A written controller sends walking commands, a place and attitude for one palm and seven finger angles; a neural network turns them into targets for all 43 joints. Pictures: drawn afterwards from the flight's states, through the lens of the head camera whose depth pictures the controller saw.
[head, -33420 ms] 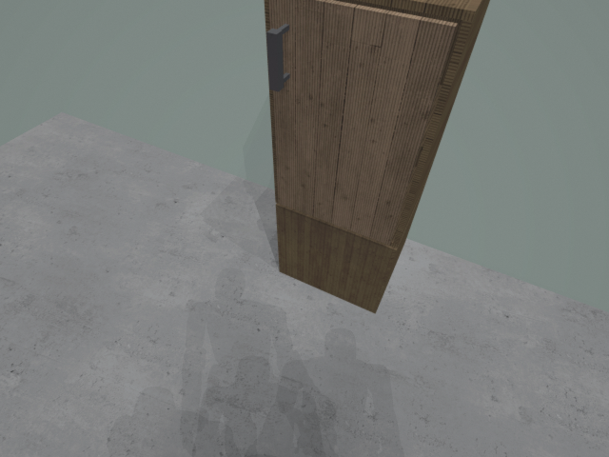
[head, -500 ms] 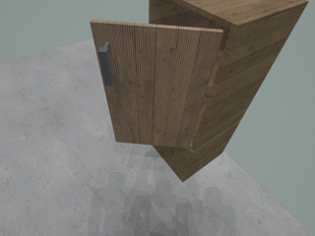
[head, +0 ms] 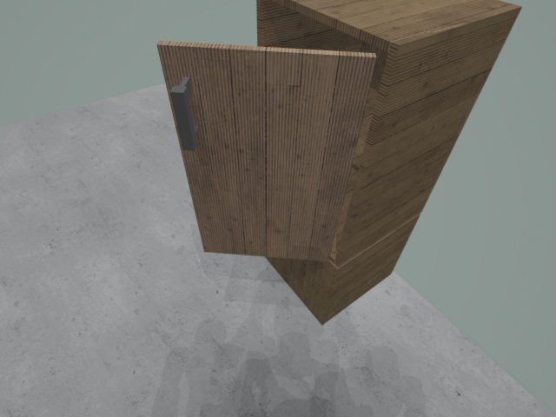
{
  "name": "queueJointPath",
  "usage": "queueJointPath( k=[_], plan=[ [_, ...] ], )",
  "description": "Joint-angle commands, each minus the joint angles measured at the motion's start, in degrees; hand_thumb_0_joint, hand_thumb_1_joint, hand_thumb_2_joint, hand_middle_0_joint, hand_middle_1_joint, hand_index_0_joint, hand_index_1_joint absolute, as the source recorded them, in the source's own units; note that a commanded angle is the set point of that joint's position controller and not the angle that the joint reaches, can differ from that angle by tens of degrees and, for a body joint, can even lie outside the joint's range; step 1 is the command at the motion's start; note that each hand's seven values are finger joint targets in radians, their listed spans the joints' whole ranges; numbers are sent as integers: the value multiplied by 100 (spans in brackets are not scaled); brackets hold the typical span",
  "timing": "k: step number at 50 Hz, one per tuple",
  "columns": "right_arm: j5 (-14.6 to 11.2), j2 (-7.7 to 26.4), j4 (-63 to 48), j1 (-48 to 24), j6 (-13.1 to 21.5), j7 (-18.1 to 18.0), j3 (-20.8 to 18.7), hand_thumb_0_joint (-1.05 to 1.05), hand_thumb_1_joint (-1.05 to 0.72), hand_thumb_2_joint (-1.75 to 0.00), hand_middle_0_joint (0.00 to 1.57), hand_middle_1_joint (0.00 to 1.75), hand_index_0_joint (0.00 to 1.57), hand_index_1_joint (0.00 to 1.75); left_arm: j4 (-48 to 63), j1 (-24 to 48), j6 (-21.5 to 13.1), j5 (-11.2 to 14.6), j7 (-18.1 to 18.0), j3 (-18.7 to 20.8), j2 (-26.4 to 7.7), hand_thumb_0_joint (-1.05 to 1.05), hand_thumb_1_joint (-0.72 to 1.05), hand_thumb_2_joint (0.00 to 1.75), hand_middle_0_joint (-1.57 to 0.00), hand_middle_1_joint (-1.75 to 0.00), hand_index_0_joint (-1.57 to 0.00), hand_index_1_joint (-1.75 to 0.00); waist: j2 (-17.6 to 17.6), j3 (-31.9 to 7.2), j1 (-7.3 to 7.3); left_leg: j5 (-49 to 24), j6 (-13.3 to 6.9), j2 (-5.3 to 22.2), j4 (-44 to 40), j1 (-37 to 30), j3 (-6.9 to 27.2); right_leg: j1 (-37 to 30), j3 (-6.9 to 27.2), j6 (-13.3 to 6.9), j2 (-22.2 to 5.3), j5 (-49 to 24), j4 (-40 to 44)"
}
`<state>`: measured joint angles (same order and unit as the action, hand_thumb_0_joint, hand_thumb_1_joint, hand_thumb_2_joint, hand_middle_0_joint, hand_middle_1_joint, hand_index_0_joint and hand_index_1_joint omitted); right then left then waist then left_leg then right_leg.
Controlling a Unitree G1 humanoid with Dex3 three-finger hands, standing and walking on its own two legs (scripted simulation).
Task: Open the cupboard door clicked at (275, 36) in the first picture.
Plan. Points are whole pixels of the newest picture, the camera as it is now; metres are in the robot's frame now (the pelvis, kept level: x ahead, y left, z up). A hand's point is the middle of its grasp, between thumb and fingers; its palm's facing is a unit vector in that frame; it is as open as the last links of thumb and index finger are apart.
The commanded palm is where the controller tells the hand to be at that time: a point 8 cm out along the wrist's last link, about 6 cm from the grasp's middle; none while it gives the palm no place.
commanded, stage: come to a stop and stand still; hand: left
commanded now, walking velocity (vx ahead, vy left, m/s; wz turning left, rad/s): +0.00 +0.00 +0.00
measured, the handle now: (187, 113) +0.59 +0.21 +0.14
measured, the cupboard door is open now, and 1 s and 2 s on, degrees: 50 50 50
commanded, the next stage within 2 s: look again from close up in 0.80 s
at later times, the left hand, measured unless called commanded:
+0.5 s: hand out of the picture -0.03 +0.21 -0.17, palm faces -0.01 -0.97 -0.24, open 7.4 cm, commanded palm none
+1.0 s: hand out of the picture -0.08 +0.18 -0.17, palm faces +0.02 -0.99 -0.15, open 7.4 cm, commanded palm none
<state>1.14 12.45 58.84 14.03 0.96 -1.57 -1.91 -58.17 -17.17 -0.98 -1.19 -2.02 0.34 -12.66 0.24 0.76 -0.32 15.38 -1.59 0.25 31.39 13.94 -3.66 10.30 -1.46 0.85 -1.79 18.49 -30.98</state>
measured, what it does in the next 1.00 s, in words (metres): shifts its weight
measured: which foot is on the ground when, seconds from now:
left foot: down 0.00-1.00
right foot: down 0.00-1.00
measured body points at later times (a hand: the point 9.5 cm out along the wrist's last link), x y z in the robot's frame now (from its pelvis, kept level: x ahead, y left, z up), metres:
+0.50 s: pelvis -0.05 +0.01 +0.01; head -0.06 +0.02 +0.46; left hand -0.03 +0.27 -0.15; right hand -0.01 -0.25 -0.14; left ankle +0.02 +0.10 -0.73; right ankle -0.02 -0.13 -0.73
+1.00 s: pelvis -0.05 +0.02 +0.01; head -0.06 +0.04 +0.46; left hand -0.08 +0.23 -0.16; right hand -0.05 -0.20 -0.15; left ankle +0.02 +0.10 -0.73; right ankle -0.02 -0.13 -0.73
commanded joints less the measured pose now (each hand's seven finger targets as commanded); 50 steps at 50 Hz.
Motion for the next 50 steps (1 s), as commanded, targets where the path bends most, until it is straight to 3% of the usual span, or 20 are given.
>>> queueJointPath(
  k=[1,6,11,17,24,29,38,50],
  plan=[
    [-18,878,-486,-177,58,21,-175,0,-90,-90,20,30,20,30,462,2,-82,14,-37,185,-974,0,90,90,-20,-30,-20,-30,115,197,-30,-871,-111,460,-500,-15,554,394,676,-381,-482,-1219,730],
    [-1,1028,-504,-367,22,90,-137,0,-90,-90,20,30,20,30,478,197,-57,4,15,147,-1113,0,90,90,-20,-30,-20,-30,13,488,-27,-46,-69,459,-873,65,625,679,744,-340,-431,34,1131],
    [2,1127,-470,-394,20,127,-107,0,-90,-90,20,30,20,30,455,253,-45,-7,53,127,-1174,0,90,90,-20,-30,-20,-30,59,397,-14,361,-36,482,-1117,82,690,646,724,-285,-420,357,1286],
    [1,1145,-364,-327,2,146,-84,0,-90,-90,20,30,20,30,362,158,-20,-15,69,102,-1128,0,90,90,-20,-30,-20,-30,-61,392,16,816,-15,527,-1379,289,809,538,664,-233,-386,446,1329],
    [-26,971,-125,-71,-12,139,-64,0,-90,-90,20,30,20,30,170,-119,-5,-17,53,72,-898,0,90,90,-20,-30,-20,-30,19,401,40,895,-6,573,-1506,371,861,450,572,-191,-384,332,1330],
    [-50,790,65,126,0,125,-49,0,-90,-90,20,30,20,30,23,-340,-8,-11,20,43,-679,0,90,90,-20,-30,-20,-30,-24,190,41,660,-2,607,-1531,286,888,257,497,-177,-389,-98,1211],
    [-65,463,259,353,-67,103,-45,0,-90,-90,20,30,20,30,-211,-708,29,-29,-33,11,-293,0,90,90,-20,-30,-20,-30,-98,492,42,1011,33,599,-1675,489,889,397,444,-120,-349,26,1161],
    [-70,245,275,476,-81,82,-92,0,-90,-90,20,30,20,30,-277,-1003,17,-57,-64,35,7,0,90,90,-20,-30,-20,-30,-62,543,23,1056,18,598,-1685,432,908,616,439,-112,-313,22,1099]
  ],
)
